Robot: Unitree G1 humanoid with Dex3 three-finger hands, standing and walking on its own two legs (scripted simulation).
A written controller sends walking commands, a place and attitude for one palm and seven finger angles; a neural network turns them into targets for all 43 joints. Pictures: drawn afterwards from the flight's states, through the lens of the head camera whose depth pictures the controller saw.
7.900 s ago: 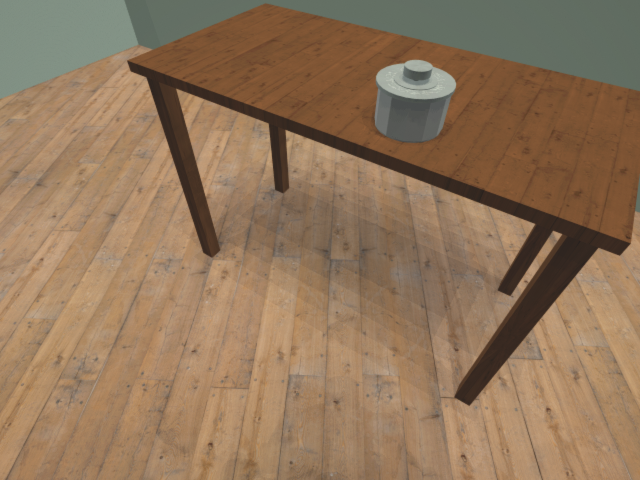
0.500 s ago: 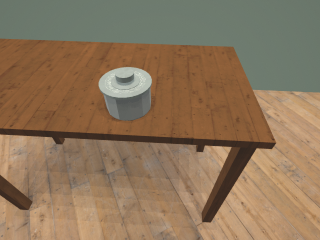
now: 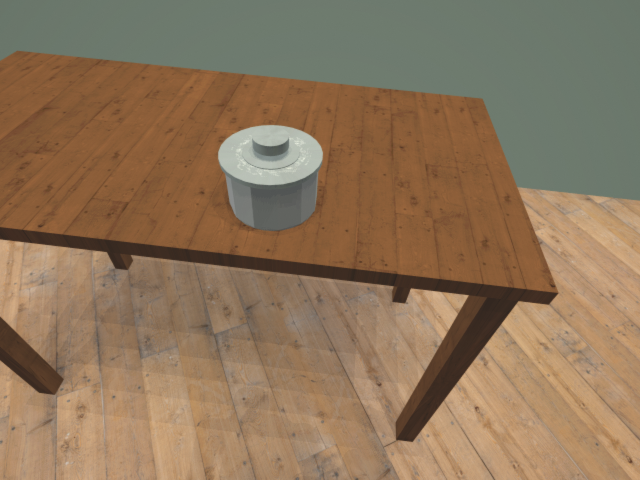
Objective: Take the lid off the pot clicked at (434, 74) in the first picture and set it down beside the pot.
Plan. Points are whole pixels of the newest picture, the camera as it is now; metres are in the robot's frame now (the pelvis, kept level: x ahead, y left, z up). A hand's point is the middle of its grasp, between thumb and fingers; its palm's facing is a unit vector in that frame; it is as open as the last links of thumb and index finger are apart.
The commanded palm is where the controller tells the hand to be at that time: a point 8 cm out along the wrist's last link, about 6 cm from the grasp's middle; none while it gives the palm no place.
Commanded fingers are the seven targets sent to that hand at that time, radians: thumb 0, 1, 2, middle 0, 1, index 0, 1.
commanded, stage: look again from close up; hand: left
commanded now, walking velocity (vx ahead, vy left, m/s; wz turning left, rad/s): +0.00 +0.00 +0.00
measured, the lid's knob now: (270, 140) +0.53 +0.12 +0.16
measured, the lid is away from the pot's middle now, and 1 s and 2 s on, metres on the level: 0.00 0.00 0.00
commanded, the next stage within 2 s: shuffle to correct the standing spot in 0.74 s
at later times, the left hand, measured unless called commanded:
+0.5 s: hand out of the picture -0.04 +0.18 -0.18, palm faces +0.06 -0.98 -0.18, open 7.4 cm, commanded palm none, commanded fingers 0.00 0.90 0.90 -0.20 -0.30 -0.20 -0.30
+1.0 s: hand out of the picture -0.04 +0.17 -0.18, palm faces +0.07 -0.99 -0.15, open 7.4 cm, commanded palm none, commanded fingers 0.00 0.90 0.90 -0.20 -0.30 -0.20 -0.30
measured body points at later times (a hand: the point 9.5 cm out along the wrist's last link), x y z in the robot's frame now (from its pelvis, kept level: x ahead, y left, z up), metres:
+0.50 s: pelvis -0.02 +0.01 +0.00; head -0.02 +0.02 +0.45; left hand -0.04 +0.23 -0.16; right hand -0.02 -0.20 -0.16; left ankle +0.03 +0.13 -0.74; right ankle -0.01 -0.13 -0.74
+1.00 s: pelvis -0.01 +0.01 +0.00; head -0.02 +0.02 +0.45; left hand -0.04 +0.22 -0.17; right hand -0.02 -0.21 -0.16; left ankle +0.03 +0.13 -0.73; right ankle -0.01 -0.13 -0.74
